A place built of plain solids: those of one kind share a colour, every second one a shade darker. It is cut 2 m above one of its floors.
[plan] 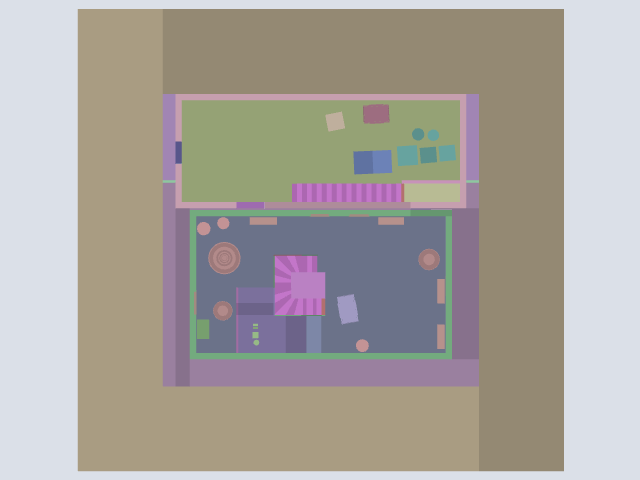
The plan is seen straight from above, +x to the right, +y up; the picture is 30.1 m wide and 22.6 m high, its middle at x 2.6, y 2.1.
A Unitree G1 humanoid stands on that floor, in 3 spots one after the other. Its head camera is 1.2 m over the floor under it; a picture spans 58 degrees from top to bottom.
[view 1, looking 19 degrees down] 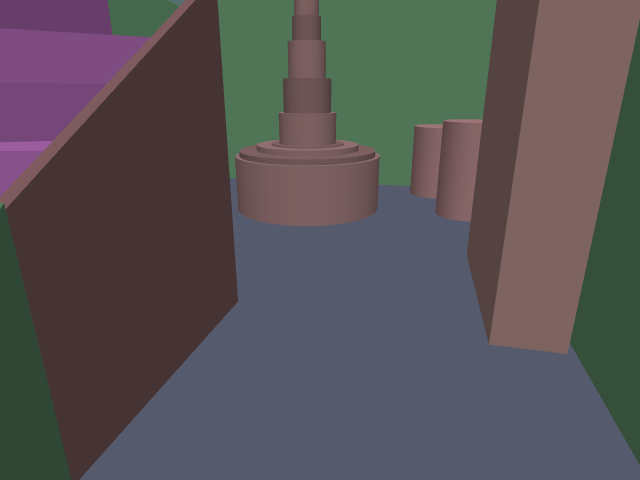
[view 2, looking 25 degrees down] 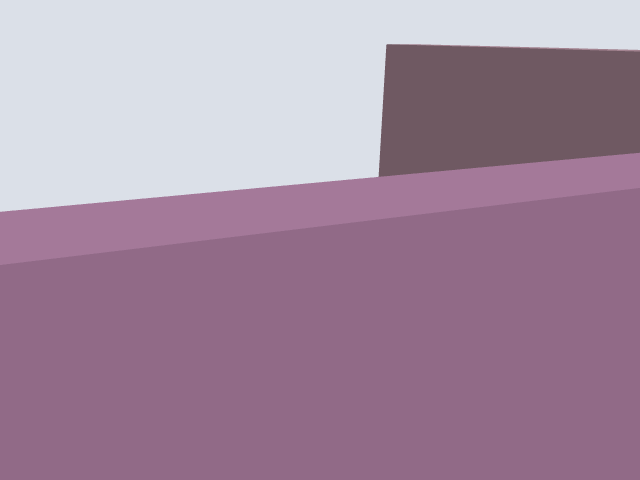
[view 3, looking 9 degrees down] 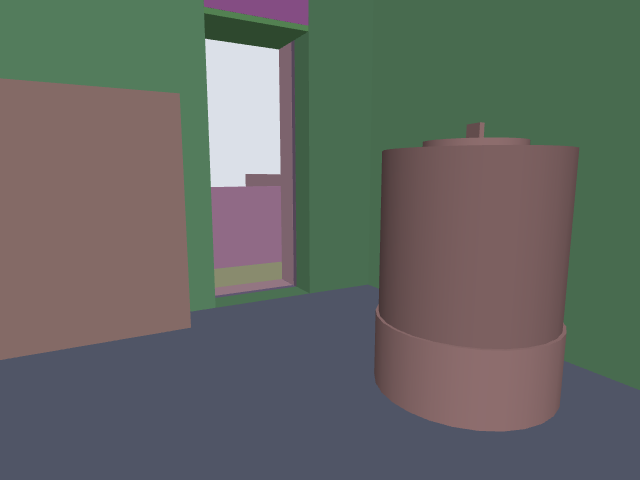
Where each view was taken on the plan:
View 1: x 2.59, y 2.42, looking -167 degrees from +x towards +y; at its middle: floor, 3.69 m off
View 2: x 7.03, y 4.32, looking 73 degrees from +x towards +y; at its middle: guard_out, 0.50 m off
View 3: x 5.87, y -0.48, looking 61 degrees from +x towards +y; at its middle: wall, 4.28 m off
